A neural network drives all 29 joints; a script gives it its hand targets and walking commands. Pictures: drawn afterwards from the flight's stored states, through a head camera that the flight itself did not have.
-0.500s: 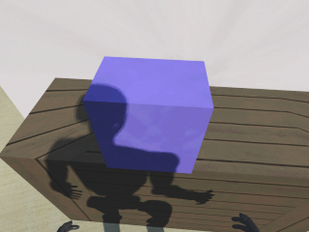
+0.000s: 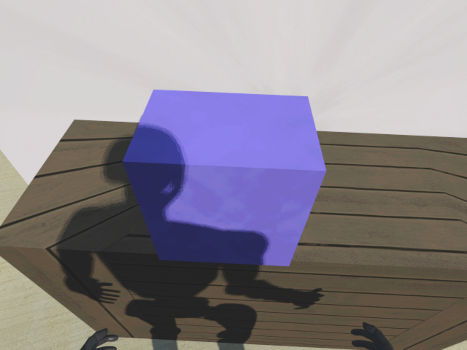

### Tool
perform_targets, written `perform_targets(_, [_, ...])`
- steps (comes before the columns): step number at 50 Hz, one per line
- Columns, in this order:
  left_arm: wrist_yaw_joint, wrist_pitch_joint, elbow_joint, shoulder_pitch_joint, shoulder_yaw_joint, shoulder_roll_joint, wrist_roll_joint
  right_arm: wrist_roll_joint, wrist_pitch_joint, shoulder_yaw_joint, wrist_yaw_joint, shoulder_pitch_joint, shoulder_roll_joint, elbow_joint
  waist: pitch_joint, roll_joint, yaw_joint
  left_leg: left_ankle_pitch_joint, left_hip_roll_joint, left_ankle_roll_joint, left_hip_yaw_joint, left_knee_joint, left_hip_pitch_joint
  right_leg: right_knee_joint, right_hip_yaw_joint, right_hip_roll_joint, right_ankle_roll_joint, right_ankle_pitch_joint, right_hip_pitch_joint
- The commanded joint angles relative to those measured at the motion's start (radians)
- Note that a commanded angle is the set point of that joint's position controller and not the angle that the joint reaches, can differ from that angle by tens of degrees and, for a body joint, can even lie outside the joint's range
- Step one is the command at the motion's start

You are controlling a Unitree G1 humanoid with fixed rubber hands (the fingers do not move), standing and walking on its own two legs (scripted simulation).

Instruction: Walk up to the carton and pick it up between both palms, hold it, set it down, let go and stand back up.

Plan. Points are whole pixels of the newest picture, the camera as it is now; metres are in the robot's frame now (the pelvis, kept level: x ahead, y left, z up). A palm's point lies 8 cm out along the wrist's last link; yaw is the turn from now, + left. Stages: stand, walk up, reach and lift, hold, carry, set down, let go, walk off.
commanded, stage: walk up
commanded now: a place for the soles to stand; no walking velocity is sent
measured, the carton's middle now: (227, 185) +0.38 +0.03 +0.09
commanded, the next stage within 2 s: none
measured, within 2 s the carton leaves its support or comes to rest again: neither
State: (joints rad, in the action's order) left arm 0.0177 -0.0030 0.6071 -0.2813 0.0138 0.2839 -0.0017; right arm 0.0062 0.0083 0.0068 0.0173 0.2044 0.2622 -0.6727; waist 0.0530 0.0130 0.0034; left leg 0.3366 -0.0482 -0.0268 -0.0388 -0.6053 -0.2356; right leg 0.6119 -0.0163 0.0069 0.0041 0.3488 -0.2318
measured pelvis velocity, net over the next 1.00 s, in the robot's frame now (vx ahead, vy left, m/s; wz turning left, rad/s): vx -0.12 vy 0.03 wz -0.06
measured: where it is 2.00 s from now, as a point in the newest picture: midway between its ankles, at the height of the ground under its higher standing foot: outside the picture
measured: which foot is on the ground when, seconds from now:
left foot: down 0.00-1.00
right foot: down 0.00-0.34, up 0.36-0.52, down 0.54-1.00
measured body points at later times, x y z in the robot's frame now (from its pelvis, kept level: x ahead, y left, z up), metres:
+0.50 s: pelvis -0.08 +0.02 -0.02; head -0.03 +0.02 +0.43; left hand +0.08 +0.31 -0.11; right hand +0.07 -0.26 -0.11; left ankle -0.01 +0.14 -0.73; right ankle -0.09 -0.08 -0.71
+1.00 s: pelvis -0.12 +0.03 +0.00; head -0.12 +0.04 +0.45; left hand +0.04 +0.28 -0.10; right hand -0.05 -0.25 -0.11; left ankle -0.02 +0.14 -0.73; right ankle -0.09 -0.08 -0.73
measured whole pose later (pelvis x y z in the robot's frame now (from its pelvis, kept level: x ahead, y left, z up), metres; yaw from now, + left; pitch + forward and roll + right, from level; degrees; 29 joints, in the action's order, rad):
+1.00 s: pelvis -0.12 +0.03 +0.00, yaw -3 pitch -3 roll +0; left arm 0.02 -0.01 0.64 -0.25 0.05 0.28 -0.01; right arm 0.01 0.00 0.05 0.02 0.32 0.27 -0.71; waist 0.03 0.02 -0.02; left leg 0.17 0.01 0.01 0.01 -0.56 -0.36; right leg 0.62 0.01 -0.03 0.02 0.30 -0.29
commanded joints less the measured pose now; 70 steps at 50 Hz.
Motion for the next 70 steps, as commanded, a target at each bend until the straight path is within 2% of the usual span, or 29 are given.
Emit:
perform_targets(1, [-0.004, 0.019, -0.09, -0.009, 0.041, 0.143, 0.001, -0.001, -0.02, 0.042, -0.004, -0.021, 0.155, 0.084, -0.068, -0.015, -0.001, -0.248, -0.064, 0.074, 0.078, 0.107, 0.031, -0.136, 0.11, 0.078, 0.039, -0.252, -0.016])
perform_targets(4, [-0.006, 0.02, -0.086, -0.013, 0.041, 0.145, -0.002, 0.0, -0.02, 0.041, -0.004, -0.014, 0.153, 0.082, -0.071, -0.013, -0.004, -0.255, -0.064, 0.074, 0.069, 0.113, 0.045, -0.131, 0.114, 0.077, 0.039, -0.267, -0.019])
perform_targets(5, [-0.016, 0.019, -0.105, 0.023, 0.068, 0.213, 0.002, -0.006, -0.006, 0.056, -0.006, -0.082, 0.219, 0.089, 0.012, -0.05, 0.005, -0.489, -0.071, 0.085, 0.067, 0.036, -0.003, -0.076, 0.128, 0.104, 0.043, -0.518, -0.059])
perform_targets(6, [-0.02, 0.017, -0.102, -0.007, 0.074, 0.229, 0.004, 0.002, 0.001, 0.061, -0.005, -0.066, 0.219, 0.091, -0.043, -0.036, 0.004, -0.543, -0.069, 0.096, 0.047, -0.012, 0.025, -0.047, 0.131, 0.121, 0.058, -0.617, -0.019])
perform_targets(10, [-0.021, -0.001, -0.116, -0.004, 0.087, 0.24, 0.006, 0.002, 0.026, 0.065, 0.001, -0.049, 0.193, 0.095, -0.132, 0.057, 0.001, -0.411, -0.018, 0.084, 0.019, -0.141, 0.057, -0.045, 0.18, 0.169, 0.137, -0.66, -0.027])
perform_targets(13, [-0.021, -0.021, -0.137, 0.057, 0.096, 0.256, 0.001, 0.001, 0.04, 0.072, 0.006, -0.041, 0.19, 0.112, -0.094, 0.089, -0.016, -0.291, -0.003, 0.082, 0.045, -0.142, 0.069, -0.063, 0.224, 0.197, 0.164, -0.496, -0.143])
perform_targets(15, [-0.019, -0.029, -0.142, 0.062, 0.09, 0.239, 0.003, 0.005, 0.037, 0.086, 0.009, -0.038, 0.231, 0.117, -0.12, 0.014, -0.026, -0.31, -0.065, 0.121, 0.11, -0.043, 0.07, 0.026, 0.162, 0.121, 0.111, -0.289, -0.17])
perform_targets(16, [-0.02, -0.033, -0.149, 0.066, 0.079, 0.209, 0.007, 0.002, 0.036, 0.095, 0.01, -0.036, 0.269, 0.115, -0.125, -0.082, -0.039, -0.316, -0.156, 0.182, 0.201, 0.092, 0.009, 0.174, 0.079, 0.017, 0.059, -0.146, -0.145])
perform_targets(17, [-0.029, -0.039, -0.151, 0.065, 0.069, 0.171, 0.01, -0.008, 0.035, 0.104, 0.009, -0.051, 0.303, 0.113, -0.11, -0.188, -0.045, -0.365, -0.277, 0.276, 0.32, 0.219, -0.08, 0.322, -0.005, -0.079, 0.009, 0.047, -0.091])
perform_targets(18, [-0.034, -0.046, -0.144, 0.045, 0.071, 0.155, -0.001, -0.002, 0.033, 0.105, 0.005, -0.07, 0.307, 0.116, -0.099, -0.245, -0.043, -0.414, -0.349, 0.351, 0.388, 0.253, -0.106, 0.455, 0.036, -0.073, -0.004, 0.295, -0.111])
perform_targets(19, [-0.038, -0.049, -0.134, 0.034, 0.082, 0.169, -0.007, 0.006, 0.033, 0.099, -0.001, -0.079, 0.289, 0.114, -0.072, -0.222, -0.044, -0.434, -0.356, 0.379, 0.369, 0.246, -0.123, 0.556, 0.079, -0.051, -0.006, 0.343, -0.141])
perform_targets(21, [-0.042, -0.038, -0.115, 0.012, 0.087, 0.178, 0.004, 0.025, 0.036, 0.09, -0.012, -0.105, 0.261, 0.119, -0.051, -0.183, -0.029, -0.571, -0.323, 0.368, 0.301, 0.175, -0.071, 0.536, 0.095, -0.034, -0.013, 0.319, -0.173])
perform_targets(23, [-0.035, -0.017, -0.103, -0.039, 0.076, 0.151, 0.014, 0.033, 0.038, 0.076, -0.016, -0.135, 0.236, 0.122, -0.112, -0.176, -0.004, -0.438, -0.277, 0.288, 0.236, 0.133, 0.004, 0.266, 0.109, 0.018, -0.015, 0.246, -0.119])
perform_targets(25, [-0.023, 0.005, -0.088, -0.069, 0.072, 0.139, 0.016, 0.02, 0.046, 0.057, -0.008, -0.149, 0.218, 0.117, -0.141, -0.132, 0.031, -0.244, -0.214, 0.186, 0.169, 0.061, -0.023, -0.108, 0.06, 0.011, -0.009, 0.025, 0.03])
perform_targets(26, [-0.02, 0.013, -0.082, -0.064, 0.076, 0.164, 0.005, 0.008, 0.044, 0.046, -0.002, -0.109, 0.191, 0.107, -0.137, -0.043, 0.025, -0.107, -0.165, 0.126, 0.13, -0.008, -0.093, -0.238, 0.161, 0.037, 0.016, -0.019, 0.101])
perform_targets(27, [-0.021, 0.015, -0.102, 0.0, 0.095, 0.243, -0.015, -0.007, 0.036, 0.026, 0.006, -0.04, 0.126, 0.122, -0.111, 0.167, -0.02, 0.06, -0.059, 0.038, 0.025, -0.131, -0.225, -0.282, 0.491, 0.219, 0.099, 0.033, 0.077])
perform_targets(28, [-0.021, 0.007, -0.118, 0.072, 0.11, 0.289, 0.004, -0.002, 0.045, 0.051, -0.009, -0.075, 0.152, 0.108, -0.06, 0.183, -0.006, 0.242, 0.0, 0.014, 0.052, -0.2, -0.08, -0.322, 0.549, 0.297, 0.21, 0.14, -0.211])
perform_targets(29, [-0.02, 0.013, -0.123, 0.123, 0.099, 0.246, -0.003, 0.007, 0.049, 0.064, -0.008, -0.085, 0.173, 0.098, -0.013, 0.141, -0.028, 0.184, -0.003, 0.019, 0.088, -0.244, 0.003, -0.337, 0.505, 0.271, 0.219, 0.204, -0.317])
perform_targets(30, [-0.019, 0.02, -0.123, 0.13, 0.077, 0.191, -0.006, 0.0, 0.044, 0.066, -0.002, -0.075, 0.176, 0.084, -0.001, 0.101, -0.032, 0.147, 0.011, 0.021, 0.083, -0.201, -0.02, -0.318, 0.412, 0.205, 0.181, 0.127, -0.267])
perform_targets(33, [-0.013, 0.02, -0.13, 0.152, 0.068, 0.194, -0.004, 0.005, 0.006, 0.061, 0.0, -0.015, 0.164, 0.064, -0.015, 0.13, -0.06, -0.077, -0.007, 0.039, 0.099, 0.039, 0.067, -0.224, 0.298, 0.152, 0.093, 0.014, -0.244])
perform_targets(35, [-0.001, 0.01, -0.106, 0.083, 0.065, 0.162, 0.011, 0.006, -0.008, 0.067, 0.001, -0.041, 0.181, 0.06, -0.043, 0.097, -0.024, 0.005, -0.016, 0.046, 0.137, 0.082, 0.056, -0.257, 0.25, 0.11, 0.056, 0.237, -0.231])
perform_targets(37, [0.001, 0.001, -0.094, 0.063, 0.071, 0.16, 0.011, 0.005, -0.008, 0.075, 0.004, -0.022, 0.172, 0.055, 0.009, 0.086, -0.017, 0.134, -0.013, 0.049, 0.156, 0.116, -0.013, -0.281, 0.248, 0.096, 0.053, 0.377, -0.242])
perform_targets(44, [0.0, 0.01, -0.065, 0.036, 0.071, 0.129, -0.001, 0.002, -0.027, 0.08, 0.0, 0.042, 0.164, 0.049, 0.04, -0.034, 0.005, 0.195, -0.047, 0.069, 0.234, 0.235, -0.163, -0.199, 0.188, 0.059, 0.045, 0.223, -0.135])
perform_targets(49, [-0.003, 0.014, -0.046, 0.006, 0.074, 0.12, -0.009, 0.002, -0.025, 0.084, -0.003, 0.067, 0.165, 0.064, 0.019, -0.075, 0.013, 0.261, -0.057, 0.072, 0.272, 0.275, -0.202, -0.174, 0.163, 0.046, 0.047, 0.205, -0.088])
perform_targets(55, [-0.006, 0.019, -0.034, 0.004, 0.071, 0.133, -0.008, 0.008, -0.021, 0.085, -0.005, 0.105, 0.159, 0.079, -0.001, -0.058, -0.014, 0.189, -0.035, 0.071, 0.257, 0.219, -0.13, -0.204, 0.187, 0.063, 0.05, 0.219, -0.157])
perform_targets(59, [-0.005, 0.015, -0.028, -0.019, 0.072, 0.129, -0.009, 0.008, -0.018, 0.087, -0.008, 0.098, 0.163, 0.09, 0.002, -0.05, -0.006, 0.237, -0.04, 0.07, 0.275, 0.223, -0.15, -0.192, 0.169, 0.055, 0.047, 0.229, -0.157])
perform_targets(62, [-0.006, 0.016, -0.019, -0.033, 0.072, 0.135, -0.01, 0.008, -0.016, 0.085, -0.01, 0.088, 0.156, 0.099, -0.001, -0.062, -0.007, 0.206, -0.022, 0.067, 0.26, 0.195, -0.143, -0.207, 0.187, 0.069, 0.052, 0.245, -0.169])
perform_targets(67, [-0.006, 0.017, -0.02, -0.032, 0.066, 0.138, -0.007, 0.012, -0.018, 0.08, -0.012, 0.093, 0.145, 0.107, -0.005, -0.008, -0.016, 0.125, -0.01, 0.069, 0.265, 0.152, -0.115, -0.224, 0.184, 0.086, 0.053, 0.229, -0.184])
perform_targets(70, [-0.006, 0.018, -0.02, -0.025, 0.062, 0.134, -0.004, 0.009, -0.023, 0.077, -0.013, 0.077, 0.143, 0.112, 0.002, -0.017, -0.014, 0.052, -0.007, 0.072, 0.272, 0.141, -0.115, -0.217, 0.182, 0.095, 0.054, 0.16, -0.169])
